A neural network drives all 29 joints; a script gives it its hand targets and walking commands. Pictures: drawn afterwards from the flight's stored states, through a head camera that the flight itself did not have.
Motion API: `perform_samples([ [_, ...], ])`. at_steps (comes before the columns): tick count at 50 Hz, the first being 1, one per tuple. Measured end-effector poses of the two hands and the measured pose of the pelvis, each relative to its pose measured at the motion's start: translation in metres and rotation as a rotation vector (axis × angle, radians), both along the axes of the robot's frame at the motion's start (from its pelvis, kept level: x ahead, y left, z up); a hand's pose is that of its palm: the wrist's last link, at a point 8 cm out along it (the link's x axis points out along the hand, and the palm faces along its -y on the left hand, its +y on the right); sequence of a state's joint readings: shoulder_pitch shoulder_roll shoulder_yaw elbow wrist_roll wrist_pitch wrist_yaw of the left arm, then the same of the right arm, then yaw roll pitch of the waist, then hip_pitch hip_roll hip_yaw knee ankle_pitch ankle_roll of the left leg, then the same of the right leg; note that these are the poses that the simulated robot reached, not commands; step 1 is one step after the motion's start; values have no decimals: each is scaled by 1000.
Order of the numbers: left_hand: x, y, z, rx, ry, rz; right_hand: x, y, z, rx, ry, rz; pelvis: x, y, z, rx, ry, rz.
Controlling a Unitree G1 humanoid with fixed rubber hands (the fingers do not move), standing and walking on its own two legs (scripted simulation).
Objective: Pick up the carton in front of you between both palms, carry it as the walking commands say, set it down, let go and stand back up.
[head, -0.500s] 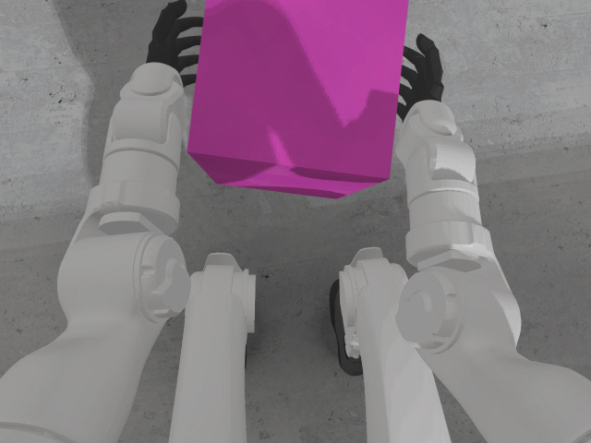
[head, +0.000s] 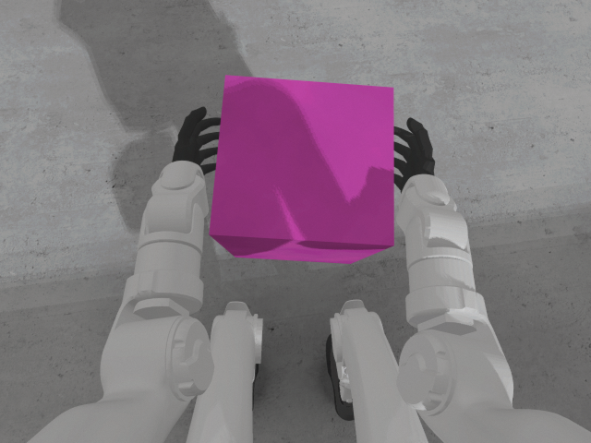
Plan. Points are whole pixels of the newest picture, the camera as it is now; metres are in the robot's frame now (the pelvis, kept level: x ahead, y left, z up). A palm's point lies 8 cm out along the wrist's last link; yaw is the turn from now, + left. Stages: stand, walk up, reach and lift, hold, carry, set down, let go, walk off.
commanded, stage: reach and lift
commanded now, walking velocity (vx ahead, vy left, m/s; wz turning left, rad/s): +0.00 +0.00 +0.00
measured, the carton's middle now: (300, 187) +0.46 +0.00 -0.12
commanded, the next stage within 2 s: hold in 1.92 s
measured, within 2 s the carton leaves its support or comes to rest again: neither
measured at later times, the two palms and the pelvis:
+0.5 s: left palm (145, 152) +0.40 +0.15 +0.11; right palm (491, 156) +0.40 -0.15 +0.12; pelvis +0.04 +0.00 +0.14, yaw +1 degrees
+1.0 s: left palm (45, 118) +0.36 +0.14 +0.24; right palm out of the picture +0.37 -0.15 +0.24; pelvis +0.07 -0.01 +0.21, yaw +1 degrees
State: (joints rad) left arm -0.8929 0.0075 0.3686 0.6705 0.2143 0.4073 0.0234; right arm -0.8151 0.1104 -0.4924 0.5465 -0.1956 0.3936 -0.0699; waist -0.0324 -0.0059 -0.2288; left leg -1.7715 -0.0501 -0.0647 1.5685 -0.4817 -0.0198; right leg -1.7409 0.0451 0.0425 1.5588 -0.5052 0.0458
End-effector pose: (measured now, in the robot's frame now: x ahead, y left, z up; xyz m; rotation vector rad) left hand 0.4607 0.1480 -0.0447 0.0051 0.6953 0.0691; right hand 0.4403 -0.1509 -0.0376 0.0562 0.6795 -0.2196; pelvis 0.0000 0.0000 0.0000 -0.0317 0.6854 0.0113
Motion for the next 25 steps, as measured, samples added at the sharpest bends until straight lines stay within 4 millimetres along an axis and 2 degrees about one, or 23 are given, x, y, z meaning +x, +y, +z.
perform_samples([
  [10,-21,-4,68,4,0,16,-18,-4,66,7,0,10,17,1,57,11,-105,-5],
  [25,-56,-2,158,-1,1,56,-42,-3,157,4,1,49,43,-4,137,25,-304,-1],
])
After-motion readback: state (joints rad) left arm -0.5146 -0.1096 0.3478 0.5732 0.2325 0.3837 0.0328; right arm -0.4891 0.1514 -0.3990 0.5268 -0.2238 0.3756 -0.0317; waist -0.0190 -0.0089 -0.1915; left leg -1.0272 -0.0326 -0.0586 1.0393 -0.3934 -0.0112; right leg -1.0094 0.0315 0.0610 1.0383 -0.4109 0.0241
